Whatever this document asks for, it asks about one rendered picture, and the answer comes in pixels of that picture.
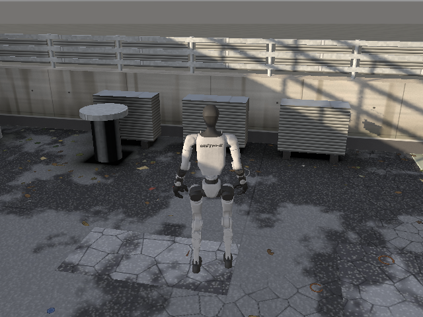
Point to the left robot upper arm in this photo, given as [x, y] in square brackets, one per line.
[187, 151]

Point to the right robot upper arm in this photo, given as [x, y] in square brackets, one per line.
[235, 151]

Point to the left robot hand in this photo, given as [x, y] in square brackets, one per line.
[179, 188]

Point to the robot right forearm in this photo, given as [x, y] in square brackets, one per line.
[241, 174]

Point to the robot left shin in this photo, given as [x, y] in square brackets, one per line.
[196, 242]

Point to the robot right foot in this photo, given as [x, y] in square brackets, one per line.
[228, 262]

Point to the robot left forearm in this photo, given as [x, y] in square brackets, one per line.
[180, 175]

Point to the right robot hand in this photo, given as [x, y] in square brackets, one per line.
[238, 185]

